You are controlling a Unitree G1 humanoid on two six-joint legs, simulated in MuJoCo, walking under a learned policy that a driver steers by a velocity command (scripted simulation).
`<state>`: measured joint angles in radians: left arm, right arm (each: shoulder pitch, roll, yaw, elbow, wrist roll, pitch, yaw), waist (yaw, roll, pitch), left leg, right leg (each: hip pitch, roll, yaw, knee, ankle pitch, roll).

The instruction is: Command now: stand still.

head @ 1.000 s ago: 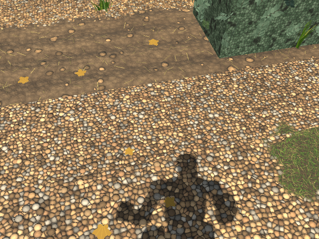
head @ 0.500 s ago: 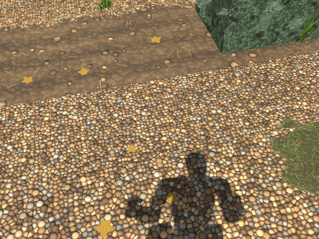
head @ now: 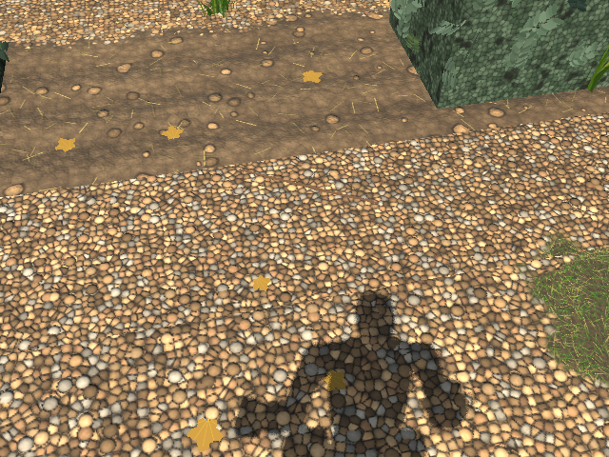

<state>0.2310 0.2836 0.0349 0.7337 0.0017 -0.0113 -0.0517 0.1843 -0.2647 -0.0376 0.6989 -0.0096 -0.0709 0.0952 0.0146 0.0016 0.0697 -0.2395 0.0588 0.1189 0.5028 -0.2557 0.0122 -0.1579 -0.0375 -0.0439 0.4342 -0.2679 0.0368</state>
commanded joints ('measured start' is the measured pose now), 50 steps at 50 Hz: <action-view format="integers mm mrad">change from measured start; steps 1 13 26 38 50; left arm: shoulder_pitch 19 23 -70 276 426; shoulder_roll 115 103 10 54 -53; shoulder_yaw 29 26 17 24 -70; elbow -40 32 1 101 223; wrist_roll -1 -1 70 52 92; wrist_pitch -8 4 -72 -143 -118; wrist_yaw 4 6 68 -2 13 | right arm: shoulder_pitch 5 41 225 17 -128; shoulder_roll -123 -121 -60 -78 -7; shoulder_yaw -35 -39 -25 -22 41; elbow -57 -12 46 31 -13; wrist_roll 1 -1 -39 -55 -95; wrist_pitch -11 -1 -59 -39 24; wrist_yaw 0 2 -135 -89 -38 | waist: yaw -2 0 -67 89 63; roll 21 21 131 -32 -13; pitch -84 -68 13 112 90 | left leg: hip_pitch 144 162 199 -693 -373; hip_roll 17 7 350 -43 39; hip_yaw -48 -51 -451 -293 -177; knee -61 -86 -431 790 126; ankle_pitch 258 262 -348 -189 712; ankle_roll -4 -5 278 86 25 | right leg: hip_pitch -86 -74 -330 272 -140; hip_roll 6 4 -32 -306 -120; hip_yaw -7 -20 91 511 219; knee -84 -105 428 -245 25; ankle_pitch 123 115 -327 -256 -13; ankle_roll -20 -14 -138 -393 -293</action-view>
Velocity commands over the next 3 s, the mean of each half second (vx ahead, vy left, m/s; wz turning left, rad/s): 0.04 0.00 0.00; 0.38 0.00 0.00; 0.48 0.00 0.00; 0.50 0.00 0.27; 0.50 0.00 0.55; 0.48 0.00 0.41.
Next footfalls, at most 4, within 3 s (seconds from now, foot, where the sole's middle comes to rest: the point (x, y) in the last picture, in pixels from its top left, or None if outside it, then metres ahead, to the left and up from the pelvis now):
0.68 right None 0.07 -0.14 -0.78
1.20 left None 0.48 0.07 -0.94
1.58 right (384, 352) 0.79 -0.19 -0.94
2.36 left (258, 277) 1.14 0.18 -1.11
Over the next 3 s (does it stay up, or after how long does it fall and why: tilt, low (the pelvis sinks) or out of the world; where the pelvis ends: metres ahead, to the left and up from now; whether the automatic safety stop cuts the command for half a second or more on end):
stays up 1.37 0.16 -0.32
